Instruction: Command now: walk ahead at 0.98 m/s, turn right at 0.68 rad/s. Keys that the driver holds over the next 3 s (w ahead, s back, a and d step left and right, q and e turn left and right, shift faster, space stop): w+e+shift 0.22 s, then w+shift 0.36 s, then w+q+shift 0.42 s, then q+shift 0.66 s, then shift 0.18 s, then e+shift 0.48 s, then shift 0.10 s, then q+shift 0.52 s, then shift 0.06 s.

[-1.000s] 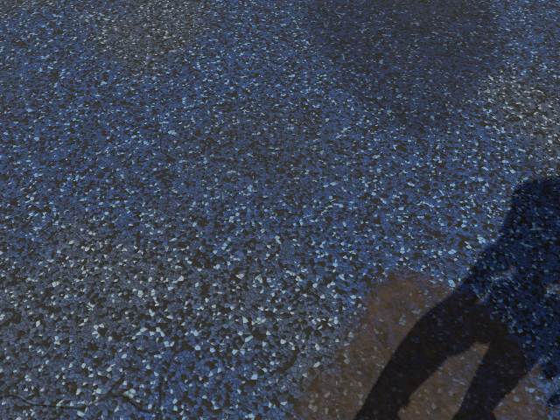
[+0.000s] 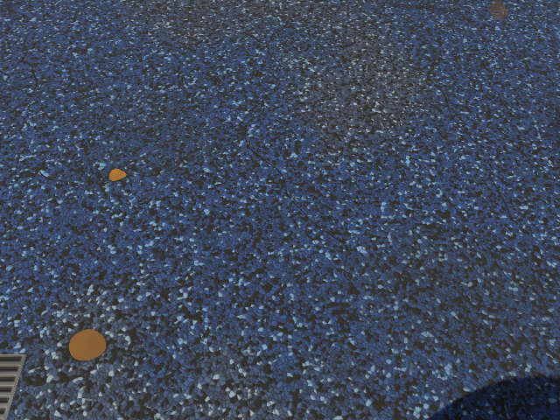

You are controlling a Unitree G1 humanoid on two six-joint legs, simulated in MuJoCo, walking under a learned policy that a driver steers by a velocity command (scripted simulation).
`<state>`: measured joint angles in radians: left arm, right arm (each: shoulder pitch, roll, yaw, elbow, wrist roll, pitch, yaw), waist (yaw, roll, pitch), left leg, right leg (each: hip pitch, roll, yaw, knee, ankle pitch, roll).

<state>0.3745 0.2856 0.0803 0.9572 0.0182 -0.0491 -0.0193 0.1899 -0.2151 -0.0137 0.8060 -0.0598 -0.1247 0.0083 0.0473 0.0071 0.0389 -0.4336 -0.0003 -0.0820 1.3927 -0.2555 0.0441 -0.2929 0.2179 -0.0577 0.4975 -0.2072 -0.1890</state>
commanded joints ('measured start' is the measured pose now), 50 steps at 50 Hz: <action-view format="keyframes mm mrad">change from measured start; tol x32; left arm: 1 1 67 0 -58 -12 -49 9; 17 207 14 -20 -166 -59 -67 13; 32 -458 22 -85 -394 20 -31 -62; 37 74 224 -4 -250 61 -39 20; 50 -52 19 -31 -131 -1 -103 7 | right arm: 1 14 -78 4 -111 -31 23 9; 10 -359 -73 39 -281 24 25 19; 16 320 -312 -65 -117 -20 9 -52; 38 440 -42 -10 35 80 12 -1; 50 -46 -51 -21 -108 40 104 65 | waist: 1 -98 78 43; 15 -218 -78 -301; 17 -107 395 -501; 20 -108 -22 -119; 32 -47 37 91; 39 103 -158 -452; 50 -84 -78 86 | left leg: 1 -234 93 -9 -99 -32 -36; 14 372 -26 86 -927 233 -5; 17 904 467 -832 -1051 -283 206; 31 159 171 28 -1430 429 114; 35 393 195 50 -1020 1076 88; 37 96 103 70 -433 632 70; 38 -202 -3 38 -41 -236 60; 39 -281 2 -4 48 -158 81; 50 -309 127 118 -328 293 61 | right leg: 1 7 -300 530 -335 -81 -150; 13 258 -256 424 -7 876 31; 15 90 -219 375 413 675 44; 17 -364 -105 211 935 -241 73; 27 -507 -276 152 523 37 104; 36 325 -172 11 71 81 59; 39 684 -686 847 -190 -498 -13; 50 128 -401 -135 -383 349 125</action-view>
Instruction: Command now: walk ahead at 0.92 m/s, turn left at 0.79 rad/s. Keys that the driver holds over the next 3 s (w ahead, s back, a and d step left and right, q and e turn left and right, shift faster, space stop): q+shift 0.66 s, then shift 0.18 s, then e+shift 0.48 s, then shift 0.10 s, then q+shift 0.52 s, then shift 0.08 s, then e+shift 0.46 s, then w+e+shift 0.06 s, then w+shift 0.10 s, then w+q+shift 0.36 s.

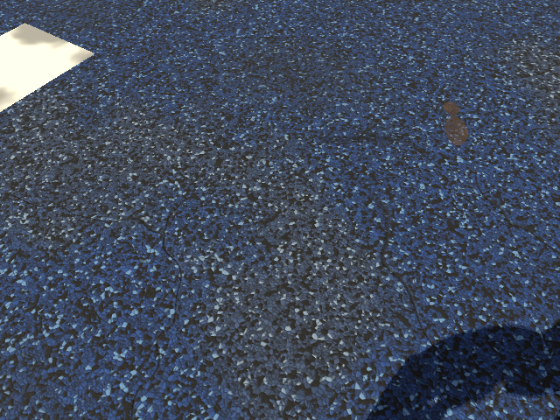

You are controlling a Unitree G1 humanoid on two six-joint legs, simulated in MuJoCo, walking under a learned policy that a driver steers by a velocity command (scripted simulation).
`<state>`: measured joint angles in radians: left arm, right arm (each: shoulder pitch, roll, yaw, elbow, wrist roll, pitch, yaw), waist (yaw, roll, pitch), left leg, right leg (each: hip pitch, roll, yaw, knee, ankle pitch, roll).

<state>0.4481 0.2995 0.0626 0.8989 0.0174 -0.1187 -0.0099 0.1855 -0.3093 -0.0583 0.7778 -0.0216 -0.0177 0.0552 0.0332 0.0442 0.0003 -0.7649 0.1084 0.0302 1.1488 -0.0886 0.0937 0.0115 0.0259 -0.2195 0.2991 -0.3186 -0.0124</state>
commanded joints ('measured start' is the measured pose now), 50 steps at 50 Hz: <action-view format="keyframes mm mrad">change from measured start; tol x32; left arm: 1 -149 19 -13 -74 -2 -33 4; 50 -263 60 11 -305 -37 109 8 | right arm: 1 -67 44 28 -94 -1 -8 25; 8 358 -205 -78 -11 79 -19 -6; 15 -36 -158 -56 -223 35 -42 -27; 50 134 -184 -50 -169 -16 55 -77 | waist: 1 -86 -86 150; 11 -121 20 -470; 16 37 -152 -66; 50 -53 32 -93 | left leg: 1 71 -1 43 -206 174 20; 6 537 -218 193 -479 220 65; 10 1238 203 -681 -599 844 397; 13 842 108 -666 -830 228 319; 17 445 -33 -436 -824 544 249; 29 535 -136 -600 -595 111 42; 32 161 -332 -293 -104 -648 -87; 37 144 -157 -131 200 -341 -178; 50 784 120 -269 -739 -104 55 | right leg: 1 -191 -199 -31 -177 587 -39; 7 -155 -234 16 476 1317 36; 9 -561 43 57 1216 -305 100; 10 -726 77 320 1444 -348 105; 29 -401 43 415 166 238 79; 32 21 -416 825 55 635 -225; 50 -628 -43 368 250 -104 -14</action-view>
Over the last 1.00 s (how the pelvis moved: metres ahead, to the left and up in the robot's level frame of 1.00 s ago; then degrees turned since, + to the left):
0.89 -0.14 0.01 -7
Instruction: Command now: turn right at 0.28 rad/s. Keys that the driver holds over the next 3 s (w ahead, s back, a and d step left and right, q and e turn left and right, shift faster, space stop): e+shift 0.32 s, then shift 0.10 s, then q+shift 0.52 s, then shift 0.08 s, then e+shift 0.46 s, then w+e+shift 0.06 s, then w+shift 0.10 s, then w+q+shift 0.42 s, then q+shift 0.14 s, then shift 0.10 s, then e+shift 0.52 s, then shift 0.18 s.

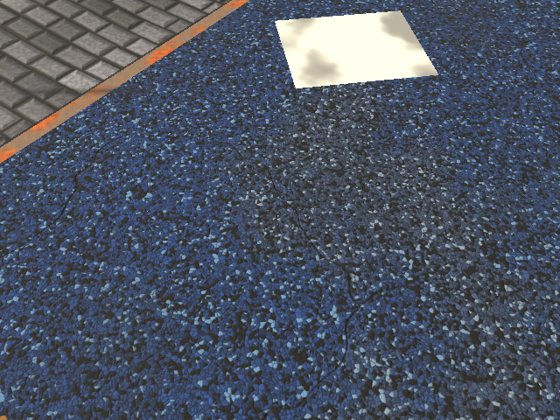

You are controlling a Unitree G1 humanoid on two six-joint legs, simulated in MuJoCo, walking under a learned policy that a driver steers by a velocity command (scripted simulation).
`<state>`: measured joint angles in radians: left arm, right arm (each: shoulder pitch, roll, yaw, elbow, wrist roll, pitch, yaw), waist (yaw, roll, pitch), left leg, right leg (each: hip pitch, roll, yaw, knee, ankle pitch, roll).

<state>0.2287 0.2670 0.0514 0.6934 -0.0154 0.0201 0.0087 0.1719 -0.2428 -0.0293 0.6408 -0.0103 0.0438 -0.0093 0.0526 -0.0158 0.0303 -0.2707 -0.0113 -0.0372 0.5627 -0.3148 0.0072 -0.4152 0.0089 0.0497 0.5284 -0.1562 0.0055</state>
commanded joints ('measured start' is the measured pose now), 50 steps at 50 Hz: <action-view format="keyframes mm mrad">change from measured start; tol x32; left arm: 1 -115 118 32 -135 -15 -43 -6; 50 -255 136 64 -108 24 -22 0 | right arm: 1 129 -273 -94 -20 -46 -6 -11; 50 137 -289 -126 -105 -13 -34 13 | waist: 1 -107 286 -96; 17 -50 166 -95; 20 -20 -386 -199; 50 -151 170 -257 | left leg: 1 133 403 -340 -260 182 258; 17 138 359 111 -63 456 124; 20 -458 61 198 596 -384 -104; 22 -456 81 2 752 -329 -78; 44 -179 91 137 169 -72 -28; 50 362 405 -406 -177 788 383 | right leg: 1 -252 35 -36 229 -382 7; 6 -287 -25 2 756 -232 92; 16 -49 -52 -159 188 -192 20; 20 528 -405 462 -94 740 -340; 33 287 -352 58 -258 95 -270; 44 382 -379 -159 -131 395 -192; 47 227 -276 -280 155 271 -44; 50 -333 -50 -31 790 -523 76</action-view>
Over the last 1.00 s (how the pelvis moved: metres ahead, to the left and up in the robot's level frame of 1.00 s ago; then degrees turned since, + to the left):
0.40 -0.01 -0.01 45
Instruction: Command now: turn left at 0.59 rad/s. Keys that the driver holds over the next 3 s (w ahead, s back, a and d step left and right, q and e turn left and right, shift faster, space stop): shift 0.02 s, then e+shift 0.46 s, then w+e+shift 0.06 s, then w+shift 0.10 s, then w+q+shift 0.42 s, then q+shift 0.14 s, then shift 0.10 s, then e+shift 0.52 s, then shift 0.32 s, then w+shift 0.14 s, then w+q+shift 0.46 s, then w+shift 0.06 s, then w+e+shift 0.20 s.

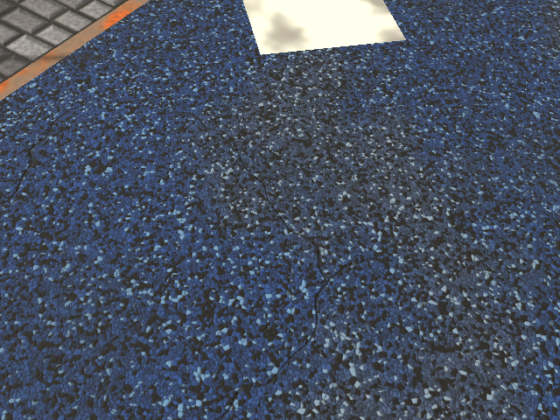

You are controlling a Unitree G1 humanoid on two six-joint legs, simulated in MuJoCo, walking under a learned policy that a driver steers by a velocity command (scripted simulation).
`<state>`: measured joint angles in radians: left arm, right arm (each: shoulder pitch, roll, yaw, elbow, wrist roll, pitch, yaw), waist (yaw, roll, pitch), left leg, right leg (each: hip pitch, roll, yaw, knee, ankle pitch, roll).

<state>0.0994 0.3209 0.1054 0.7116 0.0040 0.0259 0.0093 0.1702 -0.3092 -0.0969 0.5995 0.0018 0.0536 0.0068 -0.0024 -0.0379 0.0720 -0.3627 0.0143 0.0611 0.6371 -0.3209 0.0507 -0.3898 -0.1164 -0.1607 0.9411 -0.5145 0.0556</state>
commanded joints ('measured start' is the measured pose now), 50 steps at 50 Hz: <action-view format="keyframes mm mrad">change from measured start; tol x32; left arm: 1 -123 76 8 -121 -11 -28 3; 50 354 113 -40 100 42 -124 23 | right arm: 1 106 -190 -45 -49 -10 -56 -9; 50 -103 -35 55 56 -20 -66 72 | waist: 1 -61 157 -244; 50 -10 -110 -9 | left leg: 1 417 325 -414 -244 715 277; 14 281 323 -157 -351 357 213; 24 349 343 46 -202 648 139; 27 170 307 107 -107 21 56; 29 -551 12 130 565 -348 -77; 36 -434 96 -17 496 219 -54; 50 -247 -105 169 88 191 124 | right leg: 1 -371 59 193 352 -74 5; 27 251 116 4 -366 154 -125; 29 649 -213 822 -652 -248 -417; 31 591 -293 918 -818 -404 -444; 45 423 -79 38 -936 436 -129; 50 614 -114 -83 -668 1628 -79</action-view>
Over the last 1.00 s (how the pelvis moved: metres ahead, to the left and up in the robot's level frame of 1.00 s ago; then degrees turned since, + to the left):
0.01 -0.01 0.00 0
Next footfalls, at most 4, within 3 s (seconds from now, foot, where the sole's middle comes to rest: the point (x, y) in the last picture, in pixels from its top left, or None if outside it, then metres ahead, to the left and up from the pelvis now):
0.56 right None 0.04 -0.14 -0.76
1.06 left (323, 385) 0.49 -0.11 -0.76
1.46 right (354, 252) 0.85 -0.21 -0.76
1.96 left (289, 238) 0.89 -0.04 -0.76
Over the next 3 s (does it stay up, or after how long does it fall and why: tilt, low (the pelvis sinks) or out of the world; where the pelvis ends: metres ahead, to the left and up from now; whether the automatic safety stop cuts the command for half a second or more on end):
stays up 1.20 -0.11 0.01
